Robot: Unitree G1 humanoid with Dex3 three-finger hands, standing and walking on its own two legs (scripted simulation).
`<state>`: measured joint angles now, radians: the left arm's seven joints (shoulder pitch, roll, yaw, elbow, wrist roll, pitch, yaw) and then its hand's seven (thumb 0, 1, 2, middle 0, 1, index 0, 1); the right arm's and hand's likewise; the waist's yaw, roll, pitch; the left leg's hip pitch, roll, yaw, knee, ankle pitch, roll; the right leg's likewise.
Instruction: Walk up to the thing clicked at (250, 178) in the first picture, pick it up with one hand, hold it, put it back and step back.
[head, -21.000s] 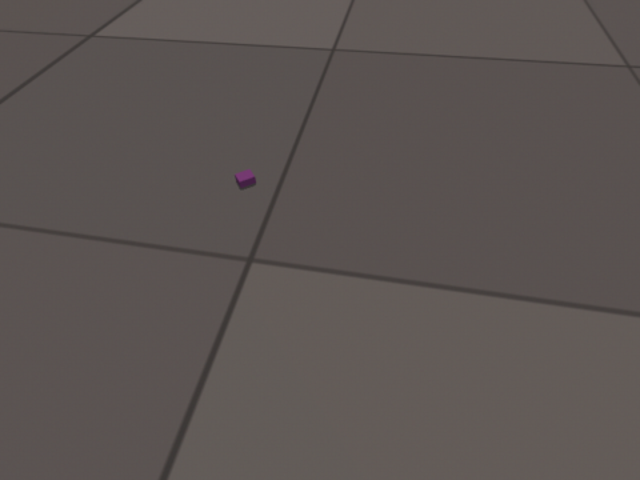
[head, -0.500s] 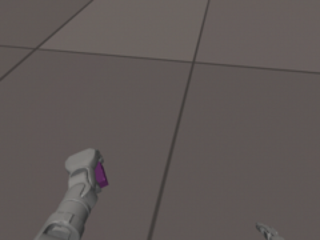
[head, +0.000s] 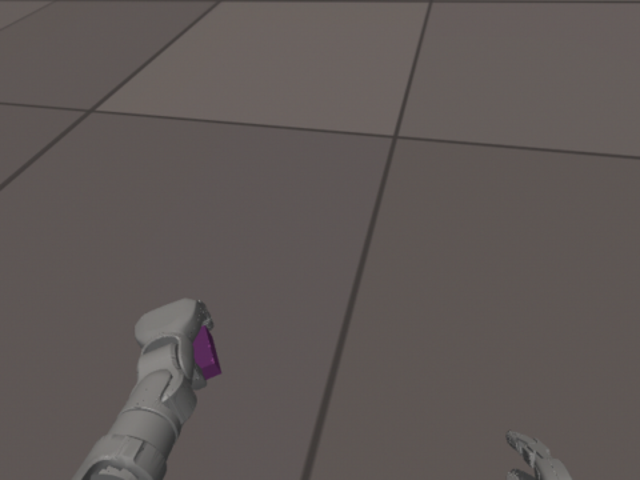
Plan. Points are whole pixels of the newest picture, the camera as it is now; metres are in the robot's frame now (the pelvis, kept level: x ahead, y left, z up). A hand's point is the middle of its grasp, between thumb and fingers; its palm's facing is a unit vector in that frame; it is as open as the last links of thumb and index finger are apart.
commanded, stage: hold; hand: left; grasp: from above
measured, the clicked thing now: (187, 359) +0.32 +0.23 -0.07
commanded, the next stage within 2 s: crouch in 1.08 s
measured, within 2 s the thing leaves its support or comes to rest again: neither
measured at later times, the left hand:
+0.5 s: hand (179, 360) +0.30 +0.22 -0.02, palm faces -0.40 -0.16 -0.90, open 9.5 cm
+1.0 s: hand (179, 354) +0.30 +0.22 -0.02, palm faces -0.38 -0.15 -0.91, open 9.5 cm
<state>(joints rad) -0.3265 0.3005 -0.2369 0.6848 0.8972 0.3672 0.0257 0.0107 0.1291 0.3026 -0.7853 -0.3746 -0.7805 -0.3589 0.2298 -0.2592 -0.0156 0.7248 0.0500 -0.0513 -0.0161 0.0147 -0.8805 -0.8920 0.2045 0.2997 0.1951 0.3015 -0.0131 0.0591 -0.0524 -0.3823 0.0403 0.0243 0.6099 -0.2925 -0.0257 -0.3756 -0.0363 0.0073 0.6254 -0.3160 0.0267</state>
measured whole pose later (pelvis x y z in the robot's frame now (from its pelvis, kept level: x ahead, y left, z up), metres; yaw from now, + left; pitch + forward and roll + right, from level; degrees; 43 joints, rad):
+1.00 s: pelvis +0.00 +0.00 +0.01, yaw -1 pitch +1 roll +0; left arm -0.29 0.31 -0.24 0.60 0.92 0.37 -0.02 0.01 0.13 0.35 -0.75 -0.42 -0.75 -0.41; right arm 0.21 -0.26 -0.01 0.71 0.06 -0.04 -0.02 0.02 -0.89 -0.90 0.20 0.30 0.19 0.30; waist 0.01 0.07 -0.03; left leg -0.30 0.04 0.03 0.53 -0.25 -0.03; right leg -0.30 -0.03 0.02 0.55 -0.28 0.03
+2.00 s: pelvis -0.06 +0.01 -0.19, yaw -1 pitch +32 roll -3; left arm -0.77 0.41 0.02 1.31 0.99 0.17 0.45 0.01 0.15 0.24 -0.80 -0.34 -0.79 -0.33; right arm 0.23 -0.23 -0.05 0.80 -0.05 -0.08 0.02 0.01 -0.87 -0.88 0.20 0.30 0.20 0.30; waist -0.15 0.05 -0.18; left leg -1.57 0.06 -0.04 1.59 -0.58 -0.02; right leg -1.53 -0.01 0.01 1.56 -0.58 0.04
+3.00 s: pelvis -0.08 +0.01 -0.42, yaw -5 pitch +34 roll -6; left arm -1.03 0.67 0.16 1.54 1.11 0.00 0.44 0.01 0.14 0.19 -0.84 -0.28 -0.84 -0.26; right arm 0.16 -0.26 0.05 0.81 -0.15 -0.12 0.15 0.01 -0.88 -0.89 0.21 0.30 0.20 0.30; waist -0.24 0.00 -0.05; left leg -2.28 0.04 -0.15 2.36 -0.67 -0.04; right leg -2.22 0.02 -0.02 2.30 -0.68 0.05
